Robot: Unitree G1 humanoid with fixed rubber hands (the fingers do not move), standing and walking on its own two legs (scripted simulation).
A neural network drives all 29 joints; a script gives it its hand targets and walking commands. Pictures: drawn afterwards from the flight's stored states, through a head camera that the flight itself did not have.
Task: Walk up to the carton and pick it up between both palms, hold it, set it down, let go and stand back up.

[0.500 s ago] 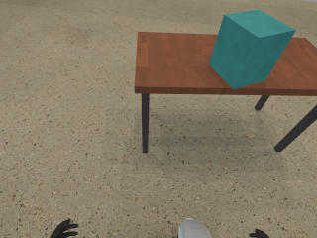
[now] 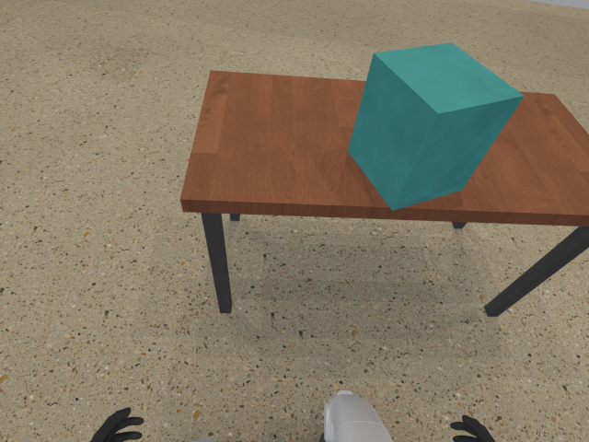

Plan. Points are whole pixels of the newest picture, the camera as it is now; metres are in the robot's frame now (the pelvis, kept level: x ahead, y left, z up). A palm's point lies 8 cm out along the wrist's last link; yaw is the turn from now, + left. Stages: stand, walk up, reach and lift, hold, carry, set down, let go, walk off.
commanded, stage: walk up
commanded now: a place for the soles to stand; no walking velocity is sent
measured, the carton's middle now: (421, 127) +0.70 -0.29 +0.02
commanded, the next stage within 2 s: none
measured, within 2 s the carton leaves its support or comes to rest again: neither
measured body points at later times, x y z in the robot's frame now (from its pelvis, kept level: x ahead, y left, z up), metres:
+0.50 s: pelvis +0.12 -0.16 +0.00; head +0.14 -0.12 +0.45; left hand +0.22 +0.11 -0.13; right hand +0.23 -0.43 -0.08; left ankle +0.14 -0.01 -0.72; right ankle +0.17 -0.30 -0.66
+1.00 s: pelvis +0.20 -0.29 +0.01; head +0.21 -0.27 +0.46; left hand +0.28 -0.03 -0.11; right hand +0.35 -0.53 -0.08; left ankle +0.22 -0.17 -0.72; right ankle +0.23 -0.38 -0.72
